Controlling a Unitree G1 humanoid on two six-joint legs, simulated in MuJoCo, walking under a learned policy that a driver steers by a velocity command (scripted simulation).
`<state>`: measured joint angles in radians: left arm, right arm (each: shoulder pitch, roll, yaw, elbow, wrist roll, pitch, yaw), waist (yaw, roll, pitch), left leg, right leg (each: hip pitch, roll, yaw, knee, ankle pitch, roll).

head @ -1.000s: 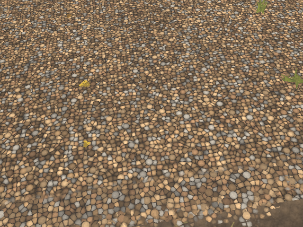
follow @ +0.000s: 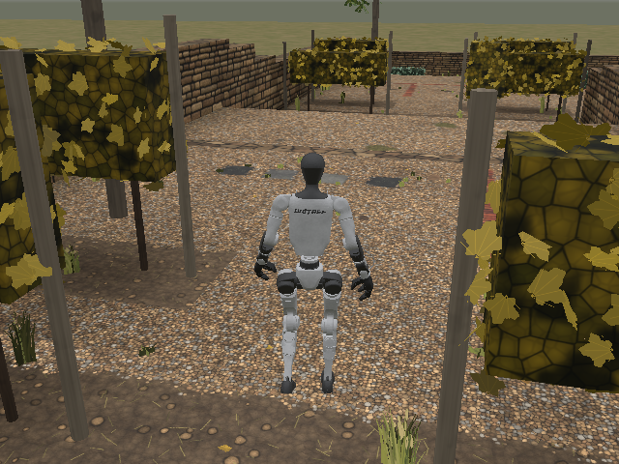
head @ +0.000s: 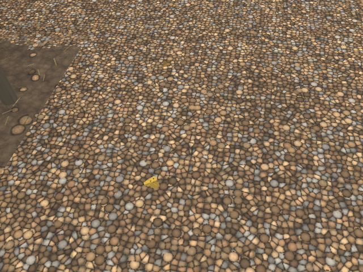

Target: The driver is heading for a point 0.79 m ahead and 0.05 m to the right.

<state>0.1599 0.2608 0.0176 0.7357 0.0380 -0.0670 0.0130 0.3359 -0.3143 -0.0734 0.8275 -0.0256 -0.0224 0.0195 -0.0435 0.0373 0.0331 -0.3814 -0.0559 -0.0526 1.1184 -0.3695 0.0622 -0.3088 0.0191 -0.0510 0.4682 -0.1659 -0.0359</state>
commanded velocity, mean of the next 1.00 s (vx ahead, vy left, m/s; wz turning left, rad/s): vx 0.50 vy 0.00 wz -0.10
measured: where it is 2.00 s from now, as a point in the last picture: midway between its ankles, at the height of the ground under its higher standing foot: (193, 203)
